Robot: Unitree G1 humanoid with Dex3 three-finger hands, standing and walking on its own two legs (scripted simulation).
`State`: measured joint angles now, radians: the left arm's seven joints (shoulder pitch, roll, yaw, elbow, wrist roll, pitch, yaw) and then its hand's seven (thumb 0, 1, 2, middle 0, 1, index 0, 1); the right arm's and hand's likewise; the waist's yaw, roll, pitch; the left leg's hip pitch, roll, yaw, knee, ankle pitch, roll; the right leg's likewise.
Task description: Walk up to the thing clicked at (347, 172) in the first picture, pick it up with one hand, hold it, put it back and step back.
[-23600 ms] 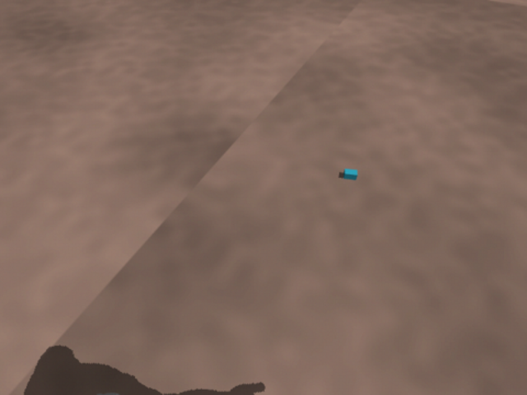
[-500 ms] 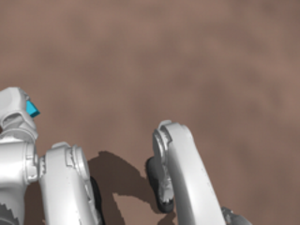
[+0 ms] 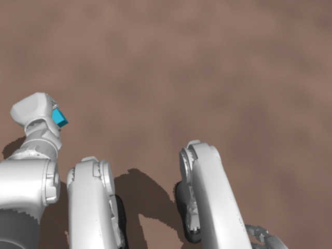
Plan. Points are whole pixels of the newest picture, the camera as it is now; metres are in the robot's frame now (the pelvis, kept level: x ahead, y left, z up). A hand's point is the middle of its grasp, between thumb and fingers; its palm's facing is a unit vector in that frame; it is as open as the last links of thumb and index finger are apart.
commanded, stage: lift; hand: left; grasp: from above
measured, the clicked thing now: (52, 122) +0.45 +0.27 -0.19
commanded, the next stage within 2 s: hold in 1.50 s
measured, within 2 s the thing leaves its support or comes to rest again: neither
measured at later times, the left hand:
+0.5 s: hand (12, 130) +0.38 +0.27 -0.01, palm faces -0.35 -0.21 -0.91, open 6.8 cm
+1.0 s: hand out of the picture +0.37 +0.25 +0.20, palm faces -0.36 -0.24 -0.90, open 6.8 cm
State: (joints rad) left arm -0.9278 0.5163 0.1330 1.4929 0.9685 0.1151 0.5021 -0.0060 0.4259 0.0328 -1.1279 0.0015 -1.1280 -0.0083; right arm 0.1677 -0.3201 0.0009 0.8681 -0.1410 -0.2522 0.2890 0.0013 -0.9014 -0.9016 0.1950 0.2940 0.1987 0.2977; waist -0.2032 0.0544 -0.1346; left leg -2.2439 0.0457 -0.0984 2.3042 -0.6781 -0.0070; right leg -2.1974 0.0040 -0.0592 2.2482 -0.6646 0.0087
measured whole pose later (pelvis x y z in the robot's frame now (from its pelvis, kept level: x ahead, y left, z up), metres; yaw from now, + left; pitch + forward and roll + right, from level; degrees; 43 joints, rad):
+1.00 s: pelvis +0.04 +0.00 +0.29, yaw +4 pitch +21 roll -2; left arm -0.42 0.31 -0.19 0.86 0.81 0.39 0.26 -0.01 0.44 0.06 -1.10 0.00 -1.09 -0.02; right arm 0.19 -0.22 0.00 0.79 0.05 -0.08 -0.09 0.01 -0.90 -0.90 0.20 0.30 0.20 0.30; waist -0.08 0.05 -0.18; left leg -1.14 0.06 -0.02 1.31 -0.53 -0.01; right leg -1.11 0.00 -0.03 1.27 -0.52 0.00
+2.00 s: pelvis +0.08 +0.01 +0.40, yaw +5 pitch +5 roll +0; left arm -0.37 0.25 -0.25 0.82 0.85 0.42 0.15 -0.01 0.44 0.10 -1.06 -0.06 -1.04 -0.10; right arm 0.23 -0.26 -0.01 0.75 0.05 -0.06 -0.01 0.01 -0.89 -0.90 0.20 0.29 0.20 0.30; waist -0.03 0.05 -0.07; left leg -0.41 0.03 0.03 0.64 -0.31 -0.01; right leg -0.41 -0.02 0.00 0.64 -0.32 0.01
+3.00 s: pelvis +0.08 +0.00 +0.41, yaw +4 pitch +0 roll +0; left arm -0.27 0.30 -0.29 0.58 0.88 0.44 -0.01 -0.01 0.44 0.16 -0.99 -0.17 -0.98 -0.19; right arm 0.19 -0.26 0.01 0.69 0.06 -0.03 -0.01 0.01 -0.88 -0.90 0.20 0.29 0.20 0.30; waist 0.01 0.06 -0.03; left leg -0.26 0.02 0.04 0.50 -0.25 -0.01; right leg -0.27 -0.02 0.00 0.51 -0.25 0.01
